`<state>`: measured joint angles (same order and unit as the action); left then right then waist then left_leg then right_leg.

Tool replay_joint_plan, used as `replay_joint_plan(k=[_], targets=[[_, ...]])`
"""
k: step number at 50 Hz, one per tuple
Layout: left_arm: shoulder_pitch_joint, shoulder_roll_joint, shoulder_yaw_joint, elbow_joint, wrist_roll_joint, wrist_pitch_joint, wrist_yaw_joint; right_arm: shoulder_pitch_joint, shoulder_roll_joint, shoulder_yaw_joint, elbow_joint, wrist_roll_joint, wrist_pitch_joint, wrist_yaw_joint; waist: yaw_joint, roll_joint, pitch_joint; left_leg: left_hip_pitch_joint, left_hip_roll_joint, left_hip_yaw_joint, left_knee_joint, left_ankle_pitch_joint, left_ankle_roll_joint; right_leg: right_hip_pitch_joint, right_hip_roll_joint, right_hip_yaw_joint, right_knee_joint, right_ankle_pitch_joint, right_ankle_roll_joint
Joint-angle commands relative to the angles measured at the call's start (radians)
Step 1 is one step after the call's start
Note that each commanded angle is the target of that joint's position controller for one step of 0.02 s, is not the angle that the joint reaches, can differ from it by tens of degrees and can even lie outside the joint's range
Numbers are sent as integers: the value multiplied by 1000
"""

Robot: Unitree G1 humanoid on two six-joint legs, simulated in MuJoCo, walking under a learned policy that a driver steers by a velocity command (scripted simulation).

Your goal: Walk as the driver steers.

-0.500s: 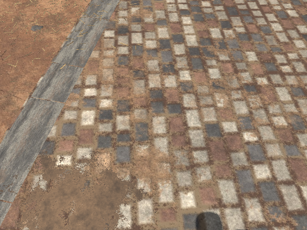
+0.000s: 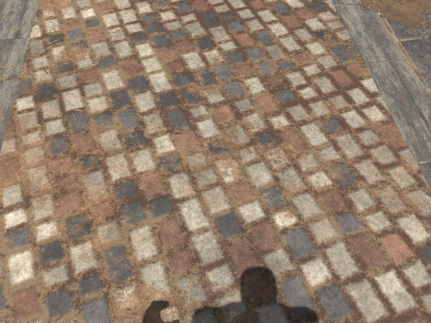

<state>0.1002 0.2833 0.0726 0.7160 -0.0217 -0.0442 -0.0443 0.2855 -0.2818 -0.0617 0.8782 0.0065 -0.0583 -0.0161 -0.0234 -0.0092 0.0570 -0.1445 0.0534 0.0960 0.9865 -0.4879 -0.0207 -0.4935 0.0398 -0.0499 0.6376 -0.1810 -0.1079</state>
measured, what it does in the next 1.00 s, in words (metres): walks ahead: left foot, then right foot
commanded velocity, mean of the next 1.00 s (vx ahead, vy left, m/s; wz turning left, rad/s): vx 0.24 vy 0.00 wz -0.17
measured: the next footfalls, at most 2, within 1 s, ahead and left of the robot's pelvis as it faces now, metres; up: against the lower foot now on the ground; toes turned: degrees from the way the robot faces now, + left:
left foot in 0.40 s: +0.44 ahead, +0.11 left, +0.00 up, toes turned -8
right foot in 0.72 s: +0.36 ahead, -0.12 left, +0.00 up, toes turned -7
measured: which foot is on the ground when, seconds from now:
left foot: up 0.00-0.38, down 0.40-1.00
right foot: down 0.00-0.42, up 0.44-0.70, down 0.72-1.00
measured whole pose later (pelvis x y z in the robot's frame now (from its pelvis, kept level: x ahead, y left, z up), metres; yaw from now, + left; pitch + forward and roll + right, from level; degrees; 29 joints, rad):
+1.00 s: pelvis +0.36 +0.01 +0.02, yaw -9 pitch -1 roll +0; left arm 0.25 0.22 0.04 0.91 0.00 -0.01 0.03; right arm 0.14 -0.24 -0.03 0.95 0.00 -0.01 -0.01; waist 0.00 0.00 0.01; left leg -0.28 -0.01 0.01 0.53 -0.24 0.01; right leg -0.21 -0.02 0.04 0.55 -0.33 0.02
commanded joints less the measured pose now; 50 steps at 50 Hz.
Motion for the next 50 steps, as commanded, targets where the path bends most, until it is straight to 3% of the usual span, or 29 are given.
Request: replay_joint_plan(k=[1,2,3,5,7,11,15,17,19,20,21,22,23,24,25,26,27,29,31,33,35,36,37,38,40,43,47,48,50], targets=[[271,176,53,-4,5,-16,15,-118,-128,-12,-160,37,-92,25,134,-61,-241,-682,-6,-186,366,38,41,748,-320,629,-338,-33,-246],[200,146,43,-16,3,-19,16,-120,-122,-14,-150,16,-95,18,82,8,-158,-628,33,-179,265,99,38,588,-275,521,-348,60,-211],[145,113,32,-34,9,-19,20,-109,-136,-25,-142,-4,-86,13,45,-1,-119,-553,60,-178,191,139,28,469,-242,447,-369,148,-195],[110,107,28,-54,18,-20,28,-70,-121,-27,-136,-13,-59,14,4,-24,-104,-470,71,-167,121,178,-1,349,-214,390,-408,238,-197],[128,128,32,-46,17,-26,39,-82,-92,-19,-140,-18,-42,13,3,-30,-89,-459,69,-139,24,252,-32,285,-196,312,-429,327,-194],[187,140,32,-14,11,-24,52,-223,-50,3,-172,-15,-44,22,66,-55,-59,-398,33,-113,-294,545,-43,246,-133,201,-433,267,-126],[251,141,29,31,10,-16,55,-307,-71,1,-199,-11,-59,38,105,-70,-32,-374,-13,-114,-450,643,-12,328,-168,229,-368,311,-96],[257,135,27,45,13,-7,61,-286,-92,-8,-196,-20,-68,47,89,-82,-57,-360,-26,-127,-492,604,21,409,-193,258,-286,386,-70],[216,133,26,44,15,1,65,-188,-113,-19,-165,-27,-73,48,27,-95,-96,-252,-45,-115,-536,593,58,436,-184,266,-176,487,-35],[209,118,21,38,17,3,65,-111,-138,-28,-142,-38,-77,44,-9,-69,-146,-118,-33,-107,-562,746,80,418,-130,241,-63,517,-1],[249,75,5,19,36,1,66,-28,-197,-36,-138,-58,-81,41,-15,45,-280,145,123,-246,-472,1126,147,281,-52,209,159,276,48],[427,17,-16,56,24,-4,62,22,-186,-31,-118,-56,-64,41,14,281,-437,421,350,-527,-462,1280,340,48,51,170,490,-391,124],[435,93,-3,79,11,1,57,51,-124,-17,-106,-20,-48,49,-9,233,-481,409,349,-631,-513,1077,357,-2,37,246,579,-532,139],[340,139,11,64,-3,15,59,-13,-116,-13,-114,-6,-37,49,-17,151,-357,308,316,-564,-550,863,319,-68,-1,237,630,-483,150],[259,136,11,49,1,32,68,-86,-96,-3,-125,-12,-26,45,-8,87,-270,184,273,-501,-589,733,283,-78,-37,196,600,-423,158],[216,127,14,39,11,49,75,-153,-67,10,-133,-19,-18,43,12,70,-193,53,240,-443,-629,654,264,-57,-70,178,528,-380,163],[218,105,12,39,15,65,80,-191,-62,14,-130,-28,-12,41,42,104,-158,-56,204,-393,-666,591,239,18,-97,166,429,-346,163],[251,54,1,59,19,77,88,-228,-69,10,-120,-37,-1,37,63,160,-144,-162,142,-297,-697,595,223,151,-84,113,244,-323,171],[254,39,-6,77,24,75,91,-215,-82,6,-103,-33,3,30,57,159,-189,-152,143,-274,-694,606,234,233,-82,100,113,-229,168],[255,45,-4,95,25,77,87,-223,-89,6,-90,-21,12,24,65,135,-202,-170,142,-264,-698,452,224,316,-78,84,-10,-78,155],[233,44,-4,102,41,80,81,-227,-67,16,-78,-14,21,24,71,112,-160,-242,102,-249,-714,150,168,398,-70,73,-130,26,127],[204,60,-4,87,54,80,82,-206,-45,25,-63,-19,22,26,62,88,-123,-277,76,-243,-715,17,118,405,-110,120,-174,45,105],[181,101,2,70,52,78,87,-194,-50,25,-57,-27,23,28,38,42,-76,-282,33,-214,-686,-39,78,357,-157,165,-213,-18,81],[163,139,15,93,40,74,86,-172,-52,20,-57,-24,28,24,0,-71,-34,-214,-21,-149,-658,28,52,217,-131,158,-219,-215,62],[137,66,-2,98,44,52,83,-180,-55,20,-43,-22,32,14,7,-79,-21,-123,-21,-139,-595,143,52,146,-117,149,-255,-224,87],[143,59,-4,118,34,24,80,-151,-44,21,-12,-24,36,7,7,-60,-53,-98,-24,-127,-560,286,65,206,-111,138,-221,-38,107],[160,64,-5,148,28,20,81,-163,-46,19,16,-15,37,9,19,-24,-87,-63,-22,-123,-531,433,64,255,-102,125,-187,91,104],[181,61,-5,164,25,22,82,-151,-43,20,30,-13,40,9,24,-20,-108,-56,-35,-108,-524,360,66,268,-94,116,-193,15,99],[189,80,3,175,16,29,84,-151,-57,12,44,-1,47,7,26,-29,-60,-108,-66,-83,-494,82,78,231,-86,125,-205,-252,62]])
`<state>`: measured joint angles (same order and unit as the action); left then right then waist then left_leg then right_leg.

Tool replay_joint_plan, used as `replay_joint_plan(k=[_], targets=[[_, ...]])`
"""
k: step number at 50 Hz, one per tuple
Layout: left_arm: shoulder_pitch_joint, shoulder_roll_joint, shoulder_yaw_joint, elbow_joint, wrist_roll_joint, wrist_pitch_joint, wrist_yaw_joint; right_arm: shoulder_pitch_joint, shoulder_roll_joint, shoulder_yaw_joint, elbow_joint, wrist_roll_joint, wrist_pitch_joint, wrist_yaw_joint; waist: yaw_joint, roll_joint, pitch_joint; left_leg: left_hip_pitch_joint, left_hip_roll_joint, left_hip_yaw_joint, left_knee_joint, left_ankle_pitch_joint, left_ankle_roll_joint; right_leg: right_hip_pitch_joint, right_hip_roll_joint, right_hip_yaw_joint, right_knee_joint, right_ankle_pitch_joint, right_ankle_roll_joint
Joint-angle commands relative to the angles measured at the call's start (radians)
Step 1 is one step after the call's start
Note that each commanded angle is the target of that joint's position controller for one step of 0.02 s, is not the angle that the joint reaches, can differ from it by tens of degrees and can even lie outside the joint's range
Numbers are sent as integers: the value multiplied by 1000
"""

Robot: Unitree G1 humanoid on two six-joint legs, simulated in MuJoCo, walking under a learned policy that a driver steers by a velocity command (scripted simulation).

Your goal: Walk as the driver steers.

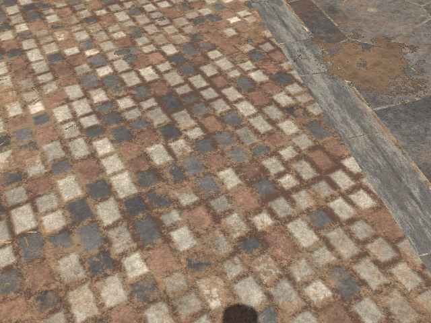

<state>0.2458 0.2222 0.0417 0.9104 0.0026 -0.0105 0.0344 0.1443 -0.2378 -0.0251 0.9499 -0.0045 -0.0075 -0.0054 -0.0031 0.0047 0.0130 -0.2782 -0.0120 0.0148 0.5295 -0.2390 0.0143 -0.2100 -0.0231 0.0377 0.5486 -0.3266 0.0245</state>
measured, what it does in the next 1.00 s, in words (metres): walks ahead, turning left: right foot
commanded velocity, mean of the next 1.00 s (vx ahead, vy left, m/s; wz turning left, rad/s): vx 0.41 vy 0.00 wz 0.30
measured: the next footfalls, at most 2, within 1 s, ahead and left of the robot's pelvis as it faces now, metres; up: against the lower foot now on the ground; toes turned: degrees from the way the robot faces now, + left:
right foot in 0.68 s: +0.49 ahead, +0.00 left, +0.00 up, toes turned +21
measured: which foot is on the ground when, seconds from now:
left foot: down 0.00-0.68, up 0.70-1.00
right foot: down 0.00-0.24, up 0.26-0.66, down 0.68-1.00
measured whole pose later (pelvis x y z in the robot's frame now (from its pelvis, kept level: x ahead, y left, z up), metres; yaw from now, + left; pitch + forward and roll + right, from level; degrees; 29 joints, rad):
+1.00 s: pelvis +0.44 +0.10 +0.01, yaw +21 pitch +1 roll -2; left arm 0.35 0.27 0.06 0.93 -0.01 -0.10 -0.01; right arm 0.12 -0.28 -0.05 0.79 0.00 -0.07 0.00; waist 0.08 0.04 0.02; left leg -0.64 0.12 -0.05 0.72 -0.08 0.00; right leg -0.08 0.07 -0.02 0.23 -0.17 -0.04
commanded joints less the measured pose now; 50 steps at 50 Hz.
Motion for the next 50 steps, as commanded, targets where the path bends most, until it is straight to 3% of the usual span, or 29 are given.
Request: replay_joint_plan(k=[1,4,5,7,9,10,11,12,13,14,15,16,17,20,24,27,29,31,33,34,35,36,37,38,39,40,43,47,50], targets=[[45,147,35,-21,-10,-6,6,-14,-102,-25,-27,16,-5,-4,11,-50,26,-38,-4,-12,-29,-274,54,-61,-36,54,-132,-223,-90],[122,182,49,-5,-17,-43,8,-61,-79,-21,-48,32,-42,6,50,-121,105,-246,-17,-11,105,-255,73,45,-173,226,-219,-321,-171],[138,209,60,5,-20,-54,8,-82,-71,-21,-64,34,-57,13,51,-174,113,-309,-15,14,187,-186,74,102,-263,323,-258,-279,-213],[133,201,62,5,-20,-69,9,-106,-82,-24,-86,31,-75,27,51,-175,116,-368,28,-12,237,-211,92,156,-346,366,-254,-64,-242],[61,200,64,-15,-29,-64,4,-39,-87,-29,-73,39,-72,38,4,-161,83,-231,35,17,123,-171,105,118,-320,241,-227,50,-193],[-12,211,67,-36,-31,-57,1,58,-98,-40,-35,40,-64,39,-52,-148,55,-11,-2,50,29,-85,112,-4,-249,125,-187,76,-144],[-65,203,63,-59,-21,-57,0,178,-144,-67,9,32,-56,37,-107,-79,11,208,-21,1,-11,-20,128,-132,-154,1,-29,206,-91],[-111,140,46,-122,-8,-69,2,300,-279,-109,24,34,-55,34,-136,229,-15,362,177,-458,-194,-108,250,-358,9,-164,367,186,16],[-124,111,35,-135,-6,-93,3,343,-267,-96,19,30,-65,42,-144,306,-65,497,316,-798,-337,-81,343,-550,84,-17,586,-185,23],[-111,130,39,-133,-31,-117,-13,295,-202,-74,6,21,-76,38,-105,193,-23,504,334,-736,-308,-33,335,-646,21,51,685,-186,-9],[-114,137,38,-127,-39,-132,-25,256,-158,-63,-16,18,-84,35,-81,114,-7,479,293,-623,-277,37,308,-655,-11,52,693,-120,-37],[-120,141,41,-126,-27,-141,-29,226,-150,-59,-31,20,-87,35,-61,41,10,451,268,-544,-275,106,284,-663,-35,47,635,-51,-46],[-127,157,50,-122,-10,-140,-28,205,-131,-50,-44,23,-85,30,-45,17,10,411,246,-467,-284,197,257,-620,-61,42,554,14,-46],[-162,123,46,-140,-2,-123,-36,227,-142,-47,-59,23,-66,4,-27,54,17,324,193,-355,-318,343,238,-537,-41,1,381,114,-6],[-342,81,23,-206,-8,-119,-44,250,-186,-60,-73,20,-54,-23,-62,80,65,135,126,-275,-345,284,197,-383,30,-38,39,336,25],[-393,106,24,-242,-21,-118,-50,284,-182,-65,-66,30,-55,-23,-72,98,70,93,147,-317,-343,224,174,-277,44,-11,-51,437,23],[-382,133,30,-244,-21,-120,-52,286,-174,-69,-60,35,-56,-28,-56,104,65,161,179,-333,-318,241,160,-258,29,15,-86,445,5],[-331,160,38,-232,-16,-127,-52,287,-173,-75,-57,26,-50,-30,-30,112,37,248,199,-331,-238,408,146,-216,32,4,-90,372,-28],[-133,212,65,-181,-9,-131,-45,273,-163,-71,-74,9,-41,-22,66,116,-109,257,132,-282,20,674,111,48,40,-25,-93,315,-95],[42,252,73,-156,6,-130,-41,263,-131,-56,-101,-8,-39,-18,132,51,-256,100,74,-257,281,484,90,325,-107,142,-48,254,-166],[154,321,93,-103,8,-120,-51,434,-13,-26,-94,19,-53,-7,64,-294,-394,-268,-89,-178,647,-150,16,658,-342,627,-152,18,-340],[140,220,68,-96,-13,-121,-60,418,-101,-36,-77,41,-63,-7,82,-259,-334,-394,-51,-226,769,-320,26,611,-354,782,-269,-170,-328],[49,168,54,-111,-21,-121,-59,283,-170,-54,-109,51,-71,-5,87,-149,-156,-447,-3,-213,788,-240,36,453,-316,622,-287,-177,-280],[-24,159,47,-123,-12,-116,-58,199,-170,-53,-132,44,-77,-7,63,-53,-75,-416,42,-173,752,-160,38,301,-274,494,-309,-69,-256],[-60,143,41,-121,-2,-114,-59,154,-160,-56,-144,26,-81,-7,41,-27,-19,-395,76,-149,692,-114,35,186,-242,405,-332,53,-251],[-73,128,33,-118,10,-115,-58,160,-151,-60,-147,19,-79,-5,12,-54,-20,-345,109,-144,649,-86,36,123,-212,342,-352,121,-243],[-53,141,33,-94,-2,-117,-57,164,-93,-46,-156,18,-65,-1,-10,-87,-10,-315,140,-106,526,-70,18,36,-195,251,-416,173,-266],[-15,205,49,-74,-13,-108,-43,21,-78,-27,-202,4,-70,6,23,-65,20,-312,141,-67,255,139,-8,-1,-172,139,-455,232,-256],[45,223,51,-47,-24,-99,-40,-75,-82,-20,-224,12,-75,14,58,-58,28,-246,105,-37,108,261,-23,4,-158,79,-440,265,-232]])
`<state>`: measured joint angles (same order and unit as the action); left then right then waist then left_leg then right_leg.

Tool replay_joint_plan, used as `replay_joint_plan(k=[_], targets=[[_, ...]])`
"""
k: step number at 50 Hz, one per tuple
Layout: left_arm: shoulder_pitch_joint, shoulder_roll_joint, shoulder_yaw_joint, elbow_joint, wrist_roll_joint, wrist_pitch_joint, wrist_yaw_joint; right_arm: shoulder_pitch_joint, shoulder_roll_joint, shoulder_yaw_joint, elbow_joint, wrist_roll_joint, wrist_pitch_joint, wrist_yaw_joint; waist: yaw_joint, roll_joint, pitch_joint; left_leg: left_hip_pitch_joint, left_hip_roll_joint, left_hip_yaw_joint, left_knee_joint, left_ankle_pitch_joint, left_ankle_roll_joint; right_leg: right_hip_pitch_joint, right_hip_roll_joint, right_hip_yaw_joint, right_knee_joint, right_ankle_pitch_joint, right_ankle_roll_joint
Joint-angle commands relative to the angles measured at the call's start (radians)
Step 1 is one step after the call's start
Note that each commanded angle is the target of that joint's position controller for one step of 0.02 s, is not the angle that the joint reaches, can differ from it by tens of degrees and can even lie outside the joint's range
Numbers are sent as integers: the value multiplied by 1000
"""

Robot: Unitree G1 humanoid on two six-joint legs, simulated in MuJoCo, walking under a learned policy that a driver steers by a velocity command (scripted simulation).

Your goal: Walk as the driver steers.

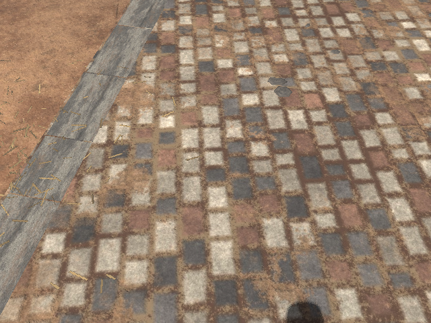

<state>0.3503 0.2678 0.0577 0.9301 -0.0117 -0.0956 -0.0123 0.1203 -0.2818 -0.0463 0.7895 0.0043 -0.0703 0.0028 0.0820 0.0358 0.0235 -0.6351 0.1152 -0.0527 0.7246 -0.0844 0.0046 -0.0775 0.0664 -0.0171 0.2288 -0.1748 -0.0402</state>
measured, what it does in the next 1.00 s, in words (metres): walks ahead, turning right: left foot, then right foot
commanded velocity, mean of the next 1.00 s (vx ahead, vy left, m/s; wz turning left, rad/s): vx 0.50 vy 0.00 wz -0.25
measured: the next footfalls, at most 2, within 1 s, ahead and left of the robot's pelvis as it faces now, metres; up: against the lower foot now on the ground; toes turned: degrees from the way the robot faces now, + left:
left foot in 0.16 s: +0.26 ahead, +0.16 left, +0.00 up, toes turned +2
right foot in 0.72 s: +0.56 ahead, -0.08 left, +0.00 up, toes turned -13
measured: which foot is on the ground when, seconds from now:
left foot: up 0.00-0.14, down 0.16-0.70, up 0.72-1.00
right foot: down 0.00-0.18, up 0.20-0.70, down 0.72-1.00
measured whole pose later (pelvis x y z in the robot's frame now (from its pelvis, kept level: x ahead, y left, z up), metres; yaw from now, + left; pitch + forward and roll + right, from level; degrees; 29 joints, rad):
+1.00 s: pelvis +0.57 -0.01 +0.00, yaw -20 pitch +2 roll +0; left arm 0.30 0.27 0.06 0.77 -0.01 -0.05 0.00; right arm 0.10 -0.30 -0.05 0.73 -0.01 -0.10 0.00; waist 0.04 0.03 0.03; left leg -0.66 0.11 -0.08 0.77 -0.08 -0.06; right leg -0.16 0.12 0.09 0.32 -0.19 -0.10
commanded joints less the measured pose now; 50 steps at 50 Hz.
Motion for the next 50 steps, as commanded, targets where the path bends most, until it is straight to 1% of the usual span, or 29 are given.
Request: replay_joint_plan(k=[1,5,7,8,9,10,11,12,13,15,17,19,22,25,30,31,33,34,35,36,37,38,39,40,41,42,45,47,50], targets=[[-36,180,34,-55,-13,-11,7,-78,-43,1,-74,7,-13,9,-17,-90,21,115,-28,32,-113,120,-13,-107,-257,133,-110,110,-163],[-1,196,37,-28,-18,11,8,-124,-79,-6,-106,13,-19,22,-30,-102,26,140,-46,33,-197,35,25,7,-313,152,-35,132,-131],[-17,195,33,-28,-16,24,11,2,-120,-29,-73,10,-22,21,-111,-101,-39,330,-86,72,-245,-9,60,10,-280,111,125,340,-96],[-13,157,18,-35,-5,26,12,163,-176,-56,-29,7,-22,13,-179,-68,-143,556,-57,41,-240,-11,97,-65,-222,59,341,378,-62],[51,69,-13,-72,15,13,10,309,-286,-83,-9,-12,-15,6,-193,132,-309,923,195,-314,-249,-62,222,-386,-107,-23,732,100,6],[78,47,-22,-64,2,-8,8,353,-264,-77,11,3,-8,13,-189,278,-380,1021,290,-659,-413,-243,311,-605,-22,52,945,-390,24],[12,154,4,-75,-22,-21,2,294,-192,-53,-1,6,-10,17,-190,166,-253,925,259,-592,-439,-329,272,-705,-86,113,1039,-365,6],[-59,164,7,-94,-31,-27,0,221,-156,-41,-19,1,-13,17,-170,114,-156,804,220,-458,-450,-291,239,-720,-135,93,1028,-274,-10],[-90,153,8,-96,-20,-24,4,155,-130,-33,-28,-6,-15,21,-142,58,-88,681,178,-359,-481,-204,226,-688,-171,76,973,-194,-6],[-79,127,11,-90,-3,-3,7,95,-97,-23,-34,-16,-22,25,-90,67,-46,536,125,-249,-540,-72,211,-586,-211,83,887,-104,6],[-66,92,5,-81,-6,19,7,96,-104,-29,-20,-12,-36,23,-70,56,-40,501,118,-162,-580,25,219,-571,-215,80,852,-47,21],[-115,88,6,-98,-6,30,9,122,-119,-35,3,-17,-44,16,-77,24,-15,509,120,-93,-602,100,219,-623,-212,100,778,39,34],[-181,77,5,-120,-7,26,1,143,-125,-36,26,-20,-44,3,-95,17,5,519,95,25,-618,149,187,-625,-180,112,613,208,36],[-282,58,-6,-157,-5,21,-14,171,-136,-36,46,-15,-43,-7,-132,10,36,528,87,106,-642,141,161,-581,-156,58,462,321,26],[-399,49,-14,-232,-9,19,-48,248,-148,-41,92,-3,-8,-15,-166,-4,69,743,148,161,-560,290,144,-657,-132,11,356,222,-13],[-403,55,-12,-245,-9,18,-56,243,-156,-43,92,-1,2,-18,-157,4,63,775,156,172,-519,392,136,-649,-119,-10,348,170,-26],[-354,84,4,-255,-8,22,-64,223,-185,-51,79,0,19,-31,-113,48,3,807,158,203,-381,751,113,-536,-59,-75,359,60,-59],[-266,115,21,-241,-9,25,-64,217,-195,-54,72,-3,30,-39,-64,69,-56,800,150,218,-248,894,99,-419,-20,-99,365,19,-81],[-112,166,51,-206,-12,27,-55,202,-195,-52,62,-2,38,-46,20,52,-136,713,118,241,-43,885,70,-193,11,-89,306,69,-118],[51,254,83,-179,-9,38,-33,213,-177,-41,33,-15,28,-51,79,-59,-248,456,74,242,267,565,33,134,-137,153,296,88,-187],[37,322,91,-187,-17,36,-27,323,-15,9,-4,-39,-10,-20,-41,-281,-348,-12,-160,133,604,-451,-31,487,-385,719,216,-48,-392],[77,237,70,-192,-13,35,-21,205,-113,-9,-14,4,-56,-1,43,-174,-399,-136,-146,-54,693,-490,-9,529,-396,819,104,-125,-388],[32,198,60,-193,-6,29,-16,106,-148,-19,-51,37,-80,7,48,-137,-246,-204,-92,-53,658,-395,14,420,-360,657,82,-55,-334],[-35,174,53,-208,-7,25,-14,84,-137,-16,-56,27,-90,2,2,-44,-163,-163,-48,-46,563,-313,20,261,-315,542,73,38,-297],[-99,145,45,-227,-4,25,-14,76,-140,-24,-50,3,-87,-6,-38,-16,-98,-98,-24,-35,477,-278,7,115,-277,457,54,146,-277],[-131,126,37,-244,9,25,-10,95,-143,-31,-51,-8,-74,-7,-75,-35,-80,-28,-8,-40,444,-256,-4,19,-253,414,28,214,-276],[-139,148,43,-255,2,23,2,107,-105,-28,-70,-20,-41,-10,-108,-60,-48,30,-5,-10,301,-213,-54,-134,-220,337,-15,302,-281],[-118,168,49,-247,0,24,15,45,-77,-17,-91,-22,-35,-10,-90,-75,-29,46,-16,17,146,-70,-75,-188,-184,258,-25,319,-251],[-52,161,46,-221,-5,29,22,-64,-46,-1,-112,-17,-45,3,-26,-96,-29,144,-59,40,-86,197,-69,-214,-137,192,-11,236,-191]])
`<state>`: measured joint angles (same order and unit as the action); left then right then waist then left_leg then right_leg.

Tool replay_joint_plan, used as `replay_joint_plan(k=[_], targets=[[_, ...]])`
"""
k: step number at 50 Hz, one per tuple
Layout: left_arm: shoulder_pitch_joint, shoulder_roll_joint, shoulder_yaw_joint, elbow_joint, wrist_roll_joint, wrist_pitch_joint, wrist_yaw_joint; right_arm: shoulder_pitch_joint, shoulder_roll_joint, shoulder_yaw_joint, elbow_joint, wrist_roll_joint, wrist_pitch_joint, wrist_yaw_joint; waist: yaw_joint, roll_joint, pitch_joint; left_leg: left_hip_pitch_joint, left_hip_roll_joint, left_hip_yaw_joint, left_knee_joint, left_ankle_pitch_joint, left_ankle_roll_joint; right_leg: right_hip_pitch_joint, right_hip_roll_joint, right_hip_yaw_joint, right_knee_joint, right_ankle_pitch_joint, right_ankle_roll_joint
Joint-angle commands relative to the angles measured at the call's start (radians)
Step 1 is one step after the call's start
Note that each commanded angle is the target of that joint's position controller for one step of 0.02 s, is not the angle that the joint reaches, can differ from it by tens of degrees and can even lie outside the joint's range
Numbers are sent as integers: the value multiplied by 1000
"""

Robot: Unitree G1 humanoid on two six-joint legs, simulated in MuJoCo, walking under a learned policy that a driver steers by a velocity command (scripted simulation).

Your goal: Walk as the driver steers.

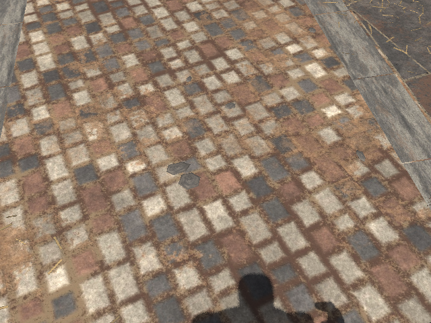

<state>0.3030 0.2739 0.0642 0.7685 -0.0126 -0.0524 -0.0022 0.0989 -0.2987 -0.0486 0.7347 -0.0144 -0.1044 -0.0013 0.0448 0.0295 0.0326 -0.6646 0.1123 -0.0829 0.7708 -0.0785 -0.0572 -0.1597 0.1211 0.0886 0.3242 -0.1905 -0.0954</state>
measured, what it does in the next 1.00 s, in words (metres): walks ahead: left foot, then right foot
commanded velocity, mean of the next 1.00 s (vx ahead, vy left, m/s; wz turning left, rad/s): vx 0.28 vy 0.00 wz -0.09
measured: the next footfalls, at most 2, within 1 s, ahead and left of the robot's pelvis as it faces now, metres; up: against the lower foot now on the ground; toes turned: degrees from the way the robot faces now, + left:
left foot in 0.18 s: +0.30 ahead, +0.15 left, +0.00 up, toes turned -3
right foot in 0.64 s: +0.50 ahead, -0.09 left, +0.00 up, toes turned -3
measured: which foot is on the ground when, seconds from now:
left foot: up 0.00-0.16, down 0.18-0.66, up 0.68-0.90, down 0.92-1.00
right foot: down 0.00-0.20, up 0.22-0.62, down 0.64-1.00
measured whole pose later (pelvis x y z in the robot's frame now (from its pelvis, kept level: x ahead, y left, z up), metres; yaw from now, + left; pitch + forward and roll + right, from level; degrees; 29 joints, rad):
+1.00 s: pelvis +0.40 +0.03 -0.01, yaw -2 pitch +0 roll -1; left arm 0.14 0.21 0.03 0.85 0.02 0.00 0.01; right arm 0.25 -0.25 -0.03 0.91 -0.02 0.02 -0.03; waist 0.00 0.00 0.01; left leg -0.25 0.05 -0.02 0.57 -0.32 -0.04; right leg -0.33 0.02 -0.01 0.50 -0.16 -0.01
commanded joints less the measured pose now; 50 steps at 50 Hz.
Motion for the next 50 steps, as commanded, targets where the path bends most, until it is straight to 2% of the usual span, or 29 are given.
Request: replay_joint_plan(k=[1,6,8,9,10,11,12,13,14,15,17,19,21,23,28,31,32,33,34,35,36,37,39,41,44,46,47,48,50], targets=[[21,156,38,-48,-4,-14,11,-70,-32,1,-66,10,-14,12,28,-96,-37,188,-66,69,-168,236,-3,-118,-206,102,-108,207,-131],[73,166,39,-12,-4,-5,10,-118,-89,-15,-99,17,-26,28,28,-118,-11,134,-71,39,-271,102,64,85,-307,206,-6,206,-107],[50,169,39,-13,-2,2,12,-30,-111,-28,-80,16,-31,27,-31,-133,-37,243,-96,71,-312,37,105,119,-299,202,88,390,-81],[42,146,29,-19,3,3,11,91,-145,-45,-49,9,-33,22,-87,-114,-123,423,-84,68,-309,68,141,92,-244,159,235,489,-55],[61,102,10,-41,22,2,11,250,-205,-60,-33,-3,-34,18,-141,-14,-278,709,78,-107,-265,98,218,-66,-172,103,513,306,-17],[205,28,-12,-40,-4,-16,6,346,-265,-82,13,5,-19,25,-104,283,-398,1031,274,-552,-365,-147,380,-434,-19,13,860,-252,60],[154,109,-1,-31,-16,-24,4,358,-172,-58,15,31,-14,29,-139,203,-347,1021,277,-679,-464,-397,357,-576,-60,87,963,-377,57],[31,161,14,-60,-24,-27,3,285,-125,-43,2,29,-10,25,-150,105,-193,893,242,-543,-484,-412,309,-631,-110,69,981,-290,52],[-40,151,11,-80,-14,-29,4,219,-114,-35,-12,15,-3,23,-128,27,-113,758,201,-430,-501,-306,288,-608,-156,25,945,-212,52],[-67,137,12,-89,1,-31,4,181,-98,-29,-13,6,-1,24,-104,13,-55,654,168,-358,-525,-200,289,-586,-185,14,880,-162,57],[-29,107,13,-79,2,-25,1,156,-73,-19,-11,2,-6,26,-59,60,-52,565,113,-255,-565,-66,279,-493,-219,5,800,-115,64],[-19,78,8,-73,9,-14,6,150,-86,-21,1,8,-11,26,-38,58,-41,516,107,-163,-569,245,294,-460,-216,-25,722,-117,91],[-56,50,-3,-87,19,-11,10,147,-112,-28,15,8,-5,17,-33,41,-47,494,94,-68,-555,500,293,-434,-212,-46,594,-54,118],[-95,32,-11,-89,18,-13,7,152,-125,-32,28,12,9,9,-47,50,-68,478,54,16,-543,567,263,-364,-192,-70,451,84,122],[-208,54,-4,-112,16,-17,-8,212,-128,-29,77,23,36,-1,-88,64,-81,552,65,17,-488,466,233,-287,-148,-62,250,235,101],[-155,83,11,-93,29,-25,-13,177,-125,-28,87,33,50,-6,-37,49,-99,574,59,-6,-365,389,194,-173,-129,-69,118,263,56],[-111,120,22,-78,37,-27,-6,205,-107,-22,93,24,48,-6,-29,14,-127,551,10,10,-286,351,157,-63,-155,-49,78,455,30],[-72,188,34,-82,51,-26,2,268,-67,-8,86,-4,36,-3,-55,-99,-227,423,-54,41,-139,124,107,164,-301,74,172,854,-41],[-46,138,19,-77,54,-9,10,368,1,19,112,-3,33,0,-60,-230,-343,274,-111,58,50,-299,48,339,-463,237,196,971,-196],[-18,68,1,-61,35,5,6,318,-47,11,113,9,48,1,-19,-238,-358,228,-110,21,169,-610,15,305,-487,316,143,842,-235],[-50,61,-6,-52,23,11,-1,272,-85,-2,98,21,67,-1,-24,-185,-291,184,-84,1,214,-636,6,225,-460,309,97,607,-207],[-101,67,-7,-54,25,15,-4,230,-86,-7,97,24,89,-10,-35,-139,-223,169,-65,6,221,-600,-2,135,-431,283,57,424,-172],[-219,94,0,-65,33,20,-2,212,-80,-12,98,13,126,-28,-76,-159,-137,251,-37,12,120,-488,-16,-68,-379,215,-23,185,-121],[-268,92,3,-59,42,29,3,248,-46,-5,126,9,135,-36,-99,-185,-124,387,-57,51,2,-369,-16,-189,-318,124,-49,111,-97],[-263,66,-4,-30,26,36,11,267,-22,-3,158,-1,128,-30,-111,-159,-140,535,-83,95,-206,-122,14,-231,-272,57,-30,-86,-59],[-210,35,-15,7,26,36,10,214,-56,-4,133,-23,127,-29,-85,-104,-77,534,-28,32,-319,-100,56,-265,-222,37,-12,-299,29],[-186,46,-9,11,29,35,8,183,-118,-18,127,-10,127,-35,-41,-16,-23,433,-6,16,-335,-242,83,-236,-174,-2,7,-290,63],[-202,48,-8,15,31,35,14,163,-102,-19,138,-3,121,-34,-44,40,4,308,-22,11,-374,-395,94,-142,-145,-40,54,-204,83],[-199,45,-5,33,26,36,23,134,-54,-6,145,-9,100,-33,-34,69,6,261,-27,11,-412,-369,68,-56,-150,-45,109,-82,73]])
